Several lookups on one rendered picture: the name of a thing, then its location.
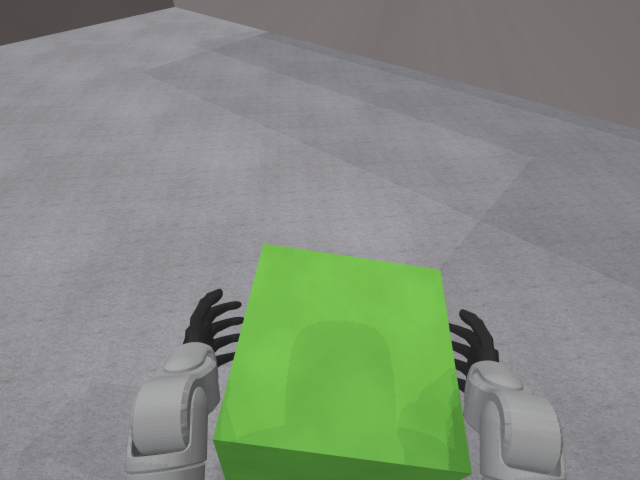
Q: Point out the robot right forearm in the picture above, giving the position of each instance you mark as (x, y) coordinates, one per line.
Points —
(520, 433)

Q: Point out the carton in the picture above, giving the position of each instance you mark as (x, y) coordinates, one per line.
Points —
(344, 370)

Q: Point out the left robot hand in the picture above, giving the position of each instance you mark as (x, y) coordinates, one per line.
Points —
(202, 329)

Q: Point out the right robot hand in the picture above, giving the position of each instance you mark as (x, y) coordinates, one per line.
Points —
(480, 341)

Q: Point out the robot left forearm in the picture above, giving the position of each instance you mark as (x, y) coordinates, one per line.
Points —
(168, 424)

